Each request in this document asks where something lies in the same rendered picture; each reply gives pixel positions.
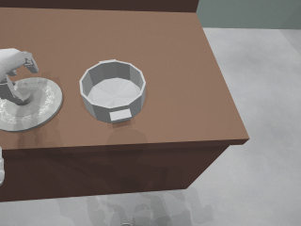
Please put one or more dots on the pot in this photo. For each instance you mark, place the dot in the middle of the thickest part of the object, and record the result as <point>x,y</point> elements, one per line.
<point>113,91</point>

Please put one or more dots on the knob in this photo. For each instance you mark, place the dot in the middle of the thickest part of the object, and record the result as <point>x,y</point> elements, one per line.
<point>27,96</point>

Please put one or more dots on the lid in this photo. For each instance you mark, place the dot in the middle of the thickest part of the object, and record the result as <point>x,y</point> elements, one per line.
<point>47,100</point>

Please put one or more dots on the left robot hand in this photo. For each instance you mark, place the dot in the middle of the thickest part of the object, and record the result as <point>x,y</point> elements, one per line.
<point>12,59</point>

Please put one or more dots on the table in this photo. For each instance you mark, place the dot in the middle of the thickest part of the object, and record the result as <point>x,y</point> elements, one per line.
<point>187,120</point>

